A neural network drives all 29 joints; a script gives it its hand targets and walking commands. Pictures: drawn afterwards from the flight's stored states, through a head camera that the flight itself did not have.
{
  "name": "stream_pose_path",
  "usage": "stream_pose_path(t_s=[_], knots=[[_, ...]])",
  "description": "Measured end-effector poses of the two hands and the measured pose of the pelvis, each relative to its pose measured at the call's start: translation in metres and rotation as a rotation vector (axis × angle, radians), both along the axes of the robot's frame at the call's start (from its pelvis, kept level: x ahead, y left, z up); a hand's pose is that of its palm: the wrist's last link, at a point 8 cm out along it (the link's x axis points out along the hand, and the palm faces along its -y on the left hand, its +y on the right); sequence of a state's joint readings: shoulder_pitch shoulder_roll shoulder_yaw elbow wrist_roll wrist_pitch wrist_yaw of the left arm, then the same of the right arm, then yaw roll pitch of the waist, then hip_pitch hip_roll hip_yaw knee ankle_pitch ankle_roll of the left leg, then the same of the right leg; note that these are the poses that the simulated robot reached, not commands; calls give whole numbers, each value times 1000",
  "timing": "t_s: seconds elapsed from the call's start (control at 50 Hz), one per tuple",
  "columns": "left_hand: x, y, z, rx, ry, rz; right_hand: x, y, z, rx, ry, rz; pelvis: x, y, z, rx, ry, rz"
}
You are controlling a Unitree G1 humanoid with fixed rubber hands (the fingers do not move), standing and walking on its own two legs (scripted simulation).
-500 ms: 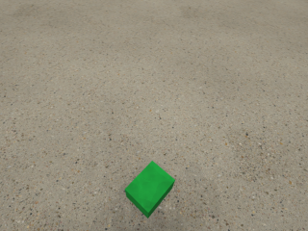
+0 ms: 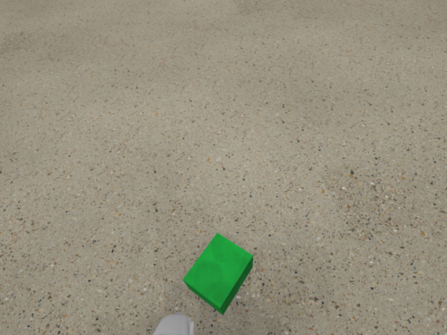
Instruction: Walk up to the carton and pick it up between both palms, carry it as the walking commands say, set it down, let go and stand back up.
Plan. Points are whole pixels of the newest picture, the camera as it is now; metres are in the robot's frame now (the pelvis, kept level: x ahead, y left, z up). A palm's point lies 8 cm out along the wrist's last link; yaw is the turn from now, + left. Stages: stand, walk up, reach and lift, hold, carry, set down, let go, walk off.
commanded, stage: walk up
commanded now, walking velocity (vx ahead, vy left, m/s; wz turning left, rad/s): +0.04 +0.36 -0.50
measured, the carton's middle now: (220, 272) +0.42 +0.08 -0.70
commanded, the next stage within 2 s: none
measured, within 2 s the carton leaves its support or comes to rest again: neither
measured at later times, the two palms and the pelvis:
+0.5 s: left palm out of the picture +0.05 +0.34 -0.15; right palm out of the picture +0.03 -0.15 -0.14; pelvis -0.01 +0.09 -0.01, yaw -8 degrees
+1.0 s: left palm out of the picture +0.04 +0.41 -0.15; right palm out of the picture -0.02 -0.09 -0.15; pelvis -0.04 +0.17 -0.02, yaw -12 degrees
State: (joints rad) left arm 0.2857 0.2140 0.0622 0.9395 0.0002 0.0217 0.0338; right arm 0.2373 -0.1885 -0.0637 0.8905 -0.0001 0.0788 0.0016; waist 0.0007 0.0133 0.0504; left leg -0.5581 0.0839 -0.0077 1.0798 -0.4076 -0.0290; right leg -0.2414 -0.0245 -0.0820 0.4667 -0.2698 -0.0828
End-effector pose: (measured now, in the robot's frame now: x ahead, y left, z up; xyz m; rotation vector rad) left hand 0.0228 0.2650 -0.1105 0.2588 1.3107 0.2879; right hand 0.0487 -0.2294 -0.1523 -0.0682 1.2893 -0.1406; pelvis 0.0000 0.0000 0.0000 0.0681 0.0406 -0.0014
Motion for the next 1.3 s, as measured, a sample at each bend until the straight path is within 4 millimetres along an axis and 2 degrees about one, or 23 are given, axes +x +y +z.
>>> stream_pose_path(t_s=[0.16, 0.24, 0.3, 0.36, 0.5, 0.64, 0.76, 0.88, 0.98, 1.02, 1.06, 1.18, 1.24, 1.3], knots=[[-19, 23, -5, -11, 23, 19, 20, 19, 9, -22, -67, 8, -6, 22, 0, -25, -3, -4], [-20, 40, -14, -34, 17, 23, 28, 36, 15, -50, -110, 14, -9, 42, -3, -50, -7, -6], [-17, 57, -26, -57, 3, 25, 26, 51, 15, -76, -118, 10, -9, 61, -9, -78, -22, -9], [-11, 68, -38, -87, 7, 7, 14, 66, 15, -89, -101, -2, -9, 76, -13, -84, -43, -35], [24, 77, -35, -85, 5, -116, -14, 78, 14, -92, -86, -106, -7, 91, -11, -67, -48, -142], [49, 73, -31, -33, -13, -228, -53, 82, -16, -36, -30, -209, -13, 90, -22, -27, -40, -232], [39, 84, -19, -28, -13, -229, -64, 91, -7, -32, -3, -213, -22, 100, -11, -29, -32, -224], [25, 110, -18, -34, -16, -207, -66, 108, 3, -56, -30, -192, -33, 125, -8, -40, -30, -210], [17, 142, -31, -65, -30, -185, -71, 136, 8, -92, -48, -183, -42, 158, -13, -76, -44, -205], [15, 156, -42, -86, -34, -178, -76, 150, 6, -112, -42, -182, -44, 175, -19, -98, -55, -205], [14, 165, -46, -105, -15, -192, -88, 165, 10, -116, -30, -193, -46, 188, -17, -107, -69, -224], [35, 182, -34, -109, -13, -266, -108, 191, 23, -120, -42, -271, -45, 212, -6, -112, -68, -307], [53, 184, -32, -94, -8, -341, -116, 199, 20, -115, -78, -337, -44, 220, -7, -94, -49, -377], [75, 177, -29, -76, -15, -431, -134, 210, 10, -89, -60, -408, -43, 224, -10, -67, -32, -446]])
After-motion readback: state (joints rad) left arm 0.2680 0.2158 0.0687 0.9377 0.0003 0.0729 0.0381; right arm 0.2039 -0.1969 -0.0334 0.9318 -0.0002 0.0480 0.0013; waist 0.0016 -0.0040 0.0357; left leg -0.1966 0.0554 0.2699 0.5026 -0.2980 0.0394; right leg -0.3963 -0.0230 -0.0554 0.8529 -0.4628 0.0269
